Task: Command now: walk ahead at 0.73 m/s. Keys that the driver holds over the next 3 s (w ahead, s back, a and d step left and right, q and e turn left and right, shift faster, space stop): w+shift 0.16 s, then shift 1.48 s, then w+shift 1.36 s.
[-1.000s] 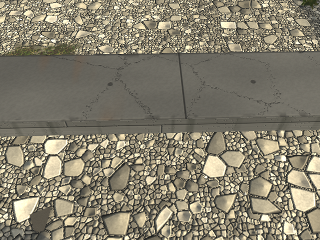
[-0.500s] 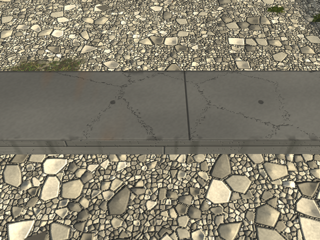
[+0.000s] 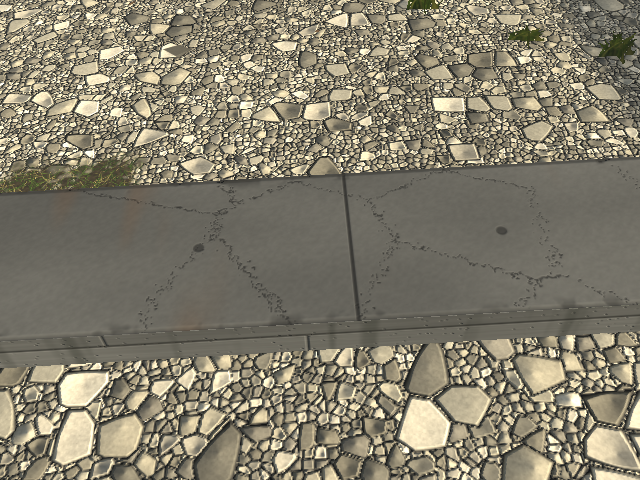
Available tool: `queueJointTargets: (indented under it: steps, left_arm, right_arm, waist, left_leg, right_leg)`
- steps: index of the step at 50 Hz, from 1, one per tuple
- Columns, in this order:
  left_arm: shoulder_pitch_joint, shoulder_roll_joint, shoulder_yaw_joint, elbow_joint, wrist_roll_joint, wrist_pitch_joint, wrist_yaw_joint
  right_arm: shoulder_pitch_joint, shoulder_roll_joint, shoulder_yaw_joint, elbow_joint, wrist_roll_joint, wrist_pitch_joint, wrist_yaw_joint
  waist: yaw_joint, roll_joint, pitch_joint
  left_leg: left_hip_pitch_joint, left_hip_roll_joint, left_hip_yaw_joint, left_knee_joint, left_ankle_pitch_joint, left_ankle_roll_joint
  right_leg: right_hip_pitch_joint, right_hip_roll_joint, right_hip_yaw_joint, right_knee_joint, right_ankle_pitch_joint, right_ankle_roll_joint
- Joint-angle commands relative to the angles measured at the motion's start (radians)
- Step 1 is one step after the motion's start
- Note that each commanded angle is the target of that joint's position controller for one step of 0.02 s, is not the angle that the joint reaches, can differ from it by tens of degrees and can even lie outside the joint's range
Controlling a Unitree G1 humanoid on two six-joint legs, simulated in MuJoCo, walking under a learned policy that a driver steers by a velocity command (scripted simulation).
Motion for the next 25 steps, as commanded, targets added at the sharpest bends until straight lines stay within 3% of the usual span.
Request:
queueJointTargets:
  steps: [1,2,3,4,5,6,7,8,9,11,14,16,17,20,22,23,24,25]
  left_arm:
    - [0.075,0.061,0.017,-0.014,-0.003,-0.005,0.001]
    - [0.254,0.112,0.045,0.034,-0.009,-0.005,0.009]
    - [0.483,0.218,0.08,0.086,-0.001,-0.01,0.018]
    - [0.544,0.267,0.064,0.087,0.025,-0.03,0.003]
    - [0.414,0.155,0.026,0.065,0.035,-0.05,-0.009]
    - [0.325,0.101,0.003,0.045,0.036,-0.059,-0.016]
    - [0.258,0.076,-0.012,0.034,0.037,-0.057,-0.021]
    - [0.203,0.077,-0.017,0.025,0.041,-0.051,-0.024]
    - [0.176,0.055,-0.028,0.026,0.052,-0.045,-0.024]
    - [0.181,0.052,-0.039,0.033,0.056,-0.041,-0.012]
    - [0.212,0.073,-0.043,0.045,0.056,-0.036,0.021]
    - [0.254,0.09,-0.043,0.048,0.048,-0.031,0.039]
    - [0.299,0.103,-0.04,0.06,0.042,-0.028,0.046]
    - [0.331,0.117,-0.03,0.084,0.033,-0.012,0.059]
    - [0.304,0.125,-0.019,0.079,0.04,0.001,0.062]
    - [0.279,0.13,-0.014,0.072,0.045,0.009,0.062]
    - [0.245,0.13,-0.013,0.06,0.048,0.019,0.059]
    - [0.269,0.115,-0.019,0.043,0.058,0.02,0.053]
  right_arm:
    - [-0.068,-0.158,-0.026,-0.067,0.001,-0.014,0.004]
    - [-0.096,-0.142,-0.018,-0.077,-0.01,-0.016,0.006]
    - [-0.172,-0.1,-0.005,-0.119,-0.028,-0.018,0.007]
    - [-0.155,0.051,0.029,-0.184,-0.012,-0.047,0.005]
    - [-0.227,-0.018,0.014,-0.219,0.042,-0.071,0.011]
    - [-0.281,-0.046,0.013,-0.25,0.054,-0.082,0.021]
    - [-0.276,-0.05,0.015,-0.25,0.03,-0.081,0.023]
    - [-0.258,-0.047,0.009,-0.247,0.003,-0.072,0.021]
    - [-0.215,-0.05,0.004,-0.23,-0.001,-0.053,0.026]
    - [-0.195,-0.049,0.0,-0.215,0.001,-0.021,0.024]
    - [-0.324,-0.049,0.001,-0.269,-0.021,-0.018,0.02]
    - [-0.437,-0.014,0.014,-0.298,-0.021,-0.028,0.035]
    - [-0.495,-0.007,0.017,-0.313,-0.018,-0.028,0.044]
    - [-0.552,-0.035,0.013,-0.339,-0.015,-0.021,0.064]
    - [-0.473,-0.09,-0.006,-0.316,-0.025,-0.024,0.069]
    - [-0.381,-0.12,-0.02,-0.284,-0.03,-0.027,0.068]
    - [-0.251,-0.147,-0.034,-0.235,-0.035,-0.034,0.063]
    - [-0.165,-0.189,-0.04,-0.209,-0.054,-0.035,0.055]
  waist:
    - [0.126,0.081,0.13]
    - [0.217,0.056,0.044]
    - [0.332,-0.143,-0.05]
    - [0.263,-0.432,-0.158]
    - [0.217,-0.291,-0.077]
    - [0.18,-0.217,-0.001]
    - [0.14,-0.135,0.014]
    - [0.095,-0.113,0.037]
    - [0.055,-0.115,0.066]
    - [0.028,-0.101,0.122]
    - [0.035,-0.072,0.158]
    - [0.075,-0.084,0.138]
    - [0.099,-0.089,0.127]
    - [0.094,-0.122,0.113]
    - [0.044,-0.147,0.045]
    - [0.001,-0.158,-0.011]
    - [-0.066,-0.134,-0.073]
    - [-0.077,-0.057,-0.176]
  left_leg:
    - [-0.332,0.153,-0.093,-0.055,0.025,0.182]
    - [-0.391,0.117,-0.044,0.159,0.265,0.161]
    - [-0.598,0.042,0.044,0.64,0.365,0.099]
    - [-0.861,-0.118,-0.063,0.998,-0.141,0.088]
    - [-1.003,-0.081,-0.177,1.154,-0.058,0.131]
    - [-1.079,-0.018,-0.159,1.182,0.032,0.169]
    - [-1.036,0.037,-0.137,1.137,0.125,0.174]
    - [-0.971,0.078,-0.128,1.06,0.193,0.165]
    - [-0.89,0.1,-0.123,1.012,0.224,0.152]
    - [-0.817,0.096,-0.088,0.933,0.251,0.11]
    - [-0.76,0.044,-0.017,0.663,0.373,0.061]
    - [-0.633,-0.013,0.044,0.412,0.526,0.06]
    - [-0.601,-0.036,0.058,0.343,0.567,0.057]
    - [-0.58,-0.055,0.016,0.201,0.593,0.081]
    - [-0.498,-0.088,0.001,0.179,0.536,0.11]
    - [-0.421,-0.112,0.005,0.184,0.495,0.124]
    - [-0.294,-0.125,0.022,0.125,0.549,0.143]
    - [-0.048,-0.009,-0.074,0.188,0.925,0.175]
  right_leg:
    - [0.275,0.08,-0.1,-0.063,0.003,-0.007]
    - [0.476,0.102,-0.1,-0.069,0.003,-0.032]
    - [0.703,-0.062,0.165,-0.165,-0.184,-0.099]
    - [0.81,-0.283,0.775,-0.428,-0.58,-0.224]
    - [0.718,-0.333,0.922,-0.527,-0.674,-0.223]
    - [0.648,-0.331,0.79,-0.496,-0.569,-0.197]
    - [0.561,-0.287,0.646,-0.486,-0.429,-0.179]
    - [0.45,-0.243,0.528,-0.493,-0.333,-0.155]
    - [0.35,-0.202,0.433,-0.516,-0.233,-0.139]
    - [0.253,-0.157,0.273,-0.546,0.118,-0.133]
    - [0.205,-0.092,0.091,-0.535,0.598,-0.111]
    - [0.201,-0.045,0.017,-0.538,0.657,-0.085]
    - [0.24,-0.055,0.02,-0.545,0.653,-0.085]
    - [0.4,-0.105,0.029,-0.498,0.653,-0.08]
    - [0.504,-0.126,0.05,-0.398,0.778,-0.064]
    - [0.548,-0.125,0.054,-0.303,0.868,-0.052]
    - [0.558,-0.083,0.028,-0.126,0.889,-0.026]
    - [0.404,-0.026,0.019,0.11,0.642,0.006]
Next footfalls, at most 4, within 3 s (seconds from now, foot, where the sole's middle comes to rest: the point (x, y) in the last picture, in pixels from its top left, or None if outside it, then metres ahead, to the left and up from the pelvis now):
0.06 right None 0.12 -0.15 -0.77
0.50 left None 0.49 0.03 -0.77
0.84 right None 0.43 -0.20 -0.77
1.98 left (287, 461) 0.57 0.09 -0.77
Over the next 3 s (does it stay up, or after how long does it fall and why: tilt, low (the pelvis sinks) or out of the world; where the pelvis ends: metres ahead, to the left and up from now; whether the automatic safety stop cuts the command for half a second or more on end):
stays up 1.34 0.04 0.00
